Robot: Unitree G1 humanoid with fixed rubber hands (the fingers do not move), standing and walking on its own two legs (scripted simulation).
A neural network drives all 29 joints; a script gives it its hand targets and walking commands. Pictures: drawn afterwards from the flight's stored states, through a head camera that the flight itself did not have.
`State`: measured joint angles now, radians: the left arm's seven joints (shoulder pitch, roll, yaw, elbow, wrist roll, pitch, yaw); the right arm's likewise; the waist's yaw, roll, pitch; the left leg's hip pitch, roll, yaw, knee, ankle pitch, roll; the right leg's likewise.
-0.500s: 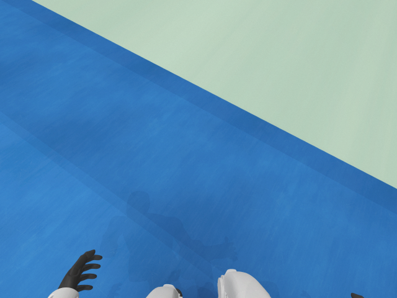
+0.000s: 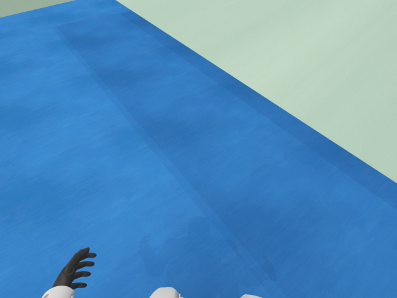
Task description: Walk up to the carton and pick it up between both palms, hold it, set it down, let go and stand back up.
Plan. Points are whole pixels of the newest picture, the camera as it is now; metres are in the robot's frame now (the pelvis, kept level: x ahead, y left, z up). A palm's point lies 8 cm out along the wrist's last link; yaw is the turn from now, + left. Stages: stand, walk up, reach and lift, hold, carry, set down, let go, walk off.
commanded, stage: walk up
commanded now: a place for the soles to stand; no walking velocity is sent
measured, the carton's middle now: out of the picture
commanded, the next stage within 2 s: none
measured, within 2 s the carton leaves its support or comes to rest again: neither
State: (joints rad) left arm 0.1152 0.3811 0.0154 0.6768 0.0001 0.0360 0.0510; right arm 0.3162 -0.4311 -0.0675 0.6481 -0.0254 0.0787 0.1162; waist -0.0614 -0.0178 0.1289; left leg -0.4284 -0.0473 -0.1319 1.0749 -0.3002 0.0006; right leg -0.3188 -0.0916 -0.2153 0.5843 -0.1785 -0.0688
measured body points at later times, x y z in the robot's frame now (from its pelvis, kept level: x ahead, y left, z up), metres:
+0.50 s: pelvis -0.12 +0.09 +0.00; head -0.07 +0.13 +0.45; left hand -0.05 +0.42 -0.11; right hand +0.05 -0.19 -0.08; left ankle -0.07 +0.19 -0.73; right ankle -0.14 +0.03 -0.73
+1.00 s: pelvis -0.18 +0.18 +0.00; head -0.18 +0.22 +0.45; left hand -0.23 +0.51 -0.11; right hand +0.09 -0.01 -0.07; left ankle -0.18 +0.30 -0.73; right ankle -0.14 +0.06 -0.69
